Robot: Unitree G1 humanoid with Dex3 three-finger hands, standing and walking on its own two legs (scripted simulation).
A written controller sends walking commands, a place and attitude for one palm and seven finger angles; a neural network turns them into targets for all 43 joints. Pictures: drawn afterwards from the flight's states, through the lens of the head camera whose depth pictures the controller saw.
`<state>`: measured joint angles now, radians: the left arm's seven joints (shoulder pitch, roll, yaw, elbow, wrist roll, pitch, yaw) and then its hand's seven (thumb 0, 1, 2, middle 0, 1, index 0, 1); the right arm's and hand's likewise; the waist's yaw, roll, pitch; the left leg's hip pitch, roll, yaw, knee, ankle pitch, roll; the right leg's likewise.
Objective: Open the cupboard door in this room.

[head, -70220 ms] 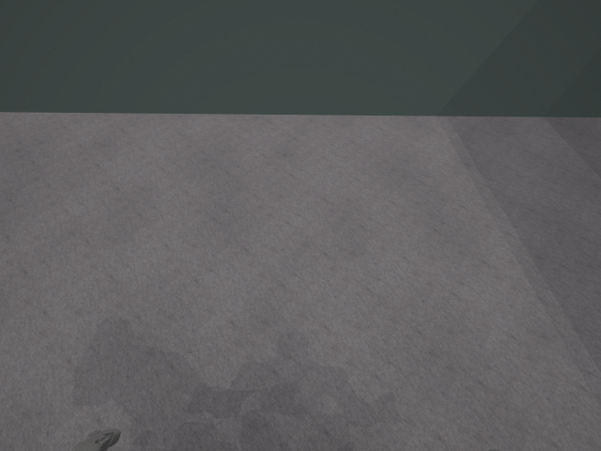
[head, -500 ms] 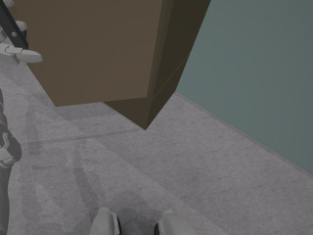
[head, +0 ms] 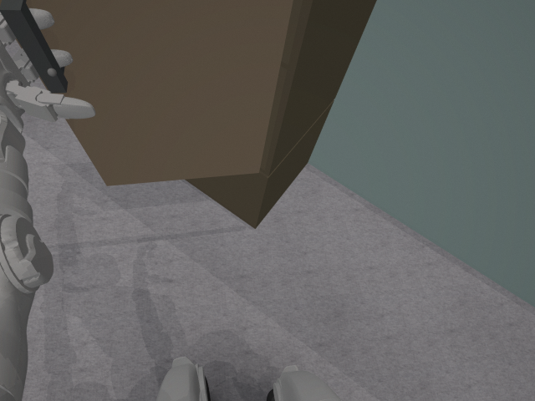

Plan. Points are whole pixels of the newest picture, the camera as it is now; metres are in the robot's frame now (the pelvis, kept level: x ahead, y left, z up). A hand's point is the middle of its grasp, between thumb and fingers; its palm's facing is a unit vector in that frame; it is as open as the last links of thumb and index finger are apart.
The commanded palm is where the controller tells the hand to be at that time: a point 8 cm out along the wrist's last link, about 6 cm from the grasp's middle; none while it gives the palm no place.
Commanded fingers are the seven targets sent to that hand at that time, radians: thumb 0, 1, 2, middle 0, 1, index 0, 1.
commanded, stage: slide the fingers in behind the handle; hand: left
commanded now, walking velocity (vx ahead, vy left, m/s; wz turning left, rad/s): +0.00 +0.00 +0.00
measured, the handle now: (40, 40) +0.60 +0.24 +0.13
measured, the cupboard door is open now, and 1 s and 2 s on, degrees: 45 45 81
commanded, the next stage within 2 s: close the thumb around the handle in 0.08 s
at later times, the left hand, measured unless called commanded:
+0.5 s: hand (54, 67) +0.55 +0.22 +0.13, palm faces +0.07 -1.00 +0.01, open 11.1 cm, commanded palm +0.53 +0.26 +0.12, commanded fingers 0.00 0.45 0.71 -0.37 -1.30 -0.37 -1.30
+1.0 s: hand (56, 67) +0.54 +0.22 +0.13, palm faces +0.07 -1.00 +0.01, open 5.6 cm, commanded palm +0.53 +0.26 +0.12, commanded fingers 0.00 0.90 0.90 -0.40 -1.35 -0.40 -1.35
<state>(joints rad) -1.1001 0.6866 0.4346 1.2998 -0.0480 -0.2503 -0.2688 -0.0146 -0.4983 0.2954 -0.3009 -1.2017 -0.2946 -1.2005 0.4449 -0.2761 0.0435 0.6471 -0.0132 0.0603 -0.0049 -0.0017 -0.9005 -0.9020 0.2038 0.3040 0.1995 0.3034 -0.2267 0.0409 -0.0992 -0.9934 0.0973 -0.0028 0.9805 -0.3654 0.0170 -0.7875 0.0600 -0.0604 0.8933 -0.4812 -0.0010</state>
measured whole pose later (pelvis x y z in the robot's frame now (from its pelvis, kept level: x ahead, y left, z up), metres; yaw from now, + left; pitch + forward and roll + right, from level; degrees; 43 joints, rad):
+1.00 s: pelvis -0.01 +0.00 +0.00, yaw +0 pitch +21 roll -5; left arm -1.12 0.68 0.43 1.31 -0.04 -0.26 -0.23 0.00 0.74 0.83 -0.35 -1.35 -0.38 -1.35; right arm 0.46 -0.28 0.05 0.65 -0.02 0.05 -0.01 0.00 -0.90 -0.90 0.20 0.30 0.20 0.30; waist -0.24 0.05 -0.10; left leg -1.00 0.10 0.00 0.98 -0.35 0.02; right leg -0.80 0.06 -0.06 0.89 -0.47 0.00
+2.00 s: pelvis +0.00 -0.03 +0.03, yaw +3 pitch +6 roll -1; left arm -0.24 -0.02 0.06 0.35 -0.02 -0.11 0.48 -0.01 0.69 0.76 -0.33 -1.31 -0.31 -1.32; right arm 0.26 -0.21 0.01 0.59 -0.04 0.06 0.03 0.00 -0.90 -0.90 0.20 0.30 0.20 0.30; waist -0.04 0.04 -0.14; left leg -0.58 0.06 0.01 0.79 -0.31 -0.02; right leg -0.42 0.03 -0.05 0.79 -0.48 -0.04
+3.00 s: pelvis +0.00 -0.03 +0.03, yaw +4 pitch +5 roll +0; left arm -0.16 -0.11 -0.14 0.26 0.05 -0.08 0.58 -0.01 -0.47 0.31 -0.32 -0.87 -0.31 -0.87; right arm 0.20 -0.19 0.00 0.64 -0.05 0.08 0.00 0.01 -0.90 -0.90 0.20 0.30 0.20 0.30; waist -0.01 0.03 -0.10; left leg -0.55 0.04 0.00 0.78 -0.30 -0.02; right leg -0.39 0.01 -0.06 0.79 -0.48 -0.03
